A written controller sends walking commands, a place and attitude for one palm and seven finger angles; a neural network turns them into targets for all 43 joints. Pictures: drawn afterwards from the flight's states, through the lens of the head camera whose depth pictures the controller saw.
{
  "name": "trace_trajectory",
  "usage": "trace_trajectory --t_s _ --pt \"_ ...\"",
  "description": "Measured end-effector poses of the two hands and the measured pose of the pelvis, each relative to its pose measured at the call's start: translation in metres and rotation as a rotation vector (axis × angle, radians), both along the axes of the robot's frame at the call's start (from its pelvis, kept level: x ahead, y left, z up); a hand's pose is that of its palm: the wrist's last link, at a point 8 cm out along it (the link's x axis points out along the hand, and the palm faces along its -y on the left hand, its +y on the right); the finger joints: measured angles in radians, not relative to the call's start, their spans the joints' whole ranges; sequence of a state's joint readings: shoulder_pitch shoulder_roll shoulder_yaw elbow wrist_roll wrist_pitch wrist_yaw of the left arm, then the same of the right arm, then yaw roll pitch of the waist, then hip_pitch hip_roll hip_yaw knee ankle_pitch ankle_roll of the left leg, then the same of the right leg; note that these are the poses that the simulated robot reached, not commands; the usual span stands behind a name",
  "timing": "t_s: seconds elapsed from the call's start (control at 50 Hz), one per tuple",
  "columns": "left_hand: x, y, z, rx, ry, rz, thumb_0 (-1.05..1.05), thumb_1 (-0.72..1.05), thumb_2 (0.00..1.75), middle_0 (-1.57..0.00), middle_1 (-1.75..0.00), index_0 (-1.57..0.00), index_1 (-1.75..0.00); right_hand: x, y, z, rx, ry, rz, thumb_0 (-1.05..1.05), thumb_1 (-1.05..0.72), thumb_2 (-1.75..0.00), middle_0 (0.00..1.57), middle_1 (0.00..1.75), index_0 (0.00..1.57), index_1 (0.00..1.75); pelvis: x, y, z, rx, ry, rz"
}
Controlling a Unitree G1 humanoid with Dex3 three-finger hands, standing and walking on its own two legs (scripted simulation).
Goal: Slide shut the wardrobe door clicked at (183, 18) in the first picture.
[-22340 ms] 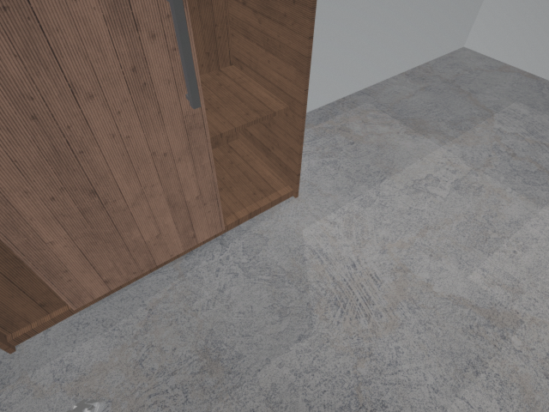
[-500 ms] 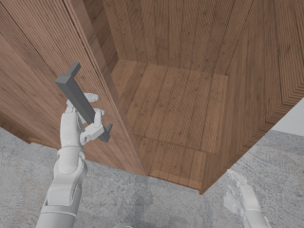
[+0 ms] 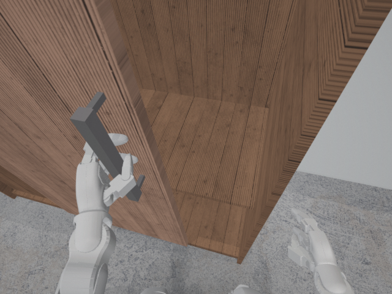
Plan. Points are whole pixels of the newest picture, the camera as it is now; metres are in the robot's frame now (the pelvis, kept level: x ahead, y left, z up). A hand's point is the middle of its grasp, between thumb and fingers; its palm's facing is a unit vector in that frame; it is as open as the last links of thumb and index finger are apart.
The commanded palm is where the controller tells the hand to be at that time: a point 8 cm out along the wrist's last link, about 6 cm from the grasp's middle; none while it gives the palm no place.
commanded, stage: step sideways, sliding the door along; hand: left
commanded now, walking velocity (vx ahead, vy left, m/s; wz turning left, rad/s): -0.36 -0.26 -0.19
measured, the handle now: (120, 156) +0.32 +0.20 +0.10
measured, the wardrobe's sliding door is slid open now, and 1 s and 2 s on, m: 0.24 0.07 0.00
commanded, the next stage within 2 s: none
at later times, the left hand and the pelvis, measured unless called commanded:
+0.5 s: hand (180, 195) +0.26 +0.07 +0.10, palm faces +0.16 -0.97 -0.17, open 6.2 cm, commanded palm +0.23 +0.07 +0.11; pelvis -0.08 -0.06 +0.00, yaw -7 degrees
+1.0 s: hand (221, 205) +0.25 +0.00 +0.11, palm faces +0.16 -0.98 -0.13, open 6.1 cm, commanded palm +0.22 +0.00 +0.11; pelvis -0.14 -0.13 +0.00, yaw -9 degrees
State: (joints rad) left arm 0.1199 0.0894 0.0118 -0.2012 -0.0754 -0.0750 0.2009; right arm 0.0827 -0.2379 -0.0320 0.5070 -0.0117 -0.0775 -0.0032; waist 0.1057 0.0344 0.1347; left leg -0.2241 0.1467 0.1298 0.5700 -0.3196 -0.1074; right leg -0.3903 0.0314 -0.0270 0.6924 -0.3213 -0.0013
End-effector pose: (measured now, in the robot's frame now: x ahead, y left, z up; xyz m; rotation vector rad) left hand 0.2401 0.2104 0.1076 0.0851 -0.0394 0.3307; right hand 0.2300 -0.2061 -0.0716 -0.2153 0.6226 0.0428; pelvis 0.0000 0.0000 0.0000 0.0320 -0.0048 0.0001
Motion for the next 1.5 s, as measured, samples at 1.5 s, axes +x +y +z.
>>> trace_trajectory --t_s 1.5 --pt "-0.029 -0.215 0.005 0.039 0.066 -0.146 0.01 0.74 0.83 -0.37 -1.32 -0.21 -1.40 -0.216 -0.231 -0.031 0.024 0.174 -0.247 0.01 -0.91 -0.90 0.20 0.30 0.20 0.30 -0.137 -0.194 0.000 -0.006 -0.003 -0.089"
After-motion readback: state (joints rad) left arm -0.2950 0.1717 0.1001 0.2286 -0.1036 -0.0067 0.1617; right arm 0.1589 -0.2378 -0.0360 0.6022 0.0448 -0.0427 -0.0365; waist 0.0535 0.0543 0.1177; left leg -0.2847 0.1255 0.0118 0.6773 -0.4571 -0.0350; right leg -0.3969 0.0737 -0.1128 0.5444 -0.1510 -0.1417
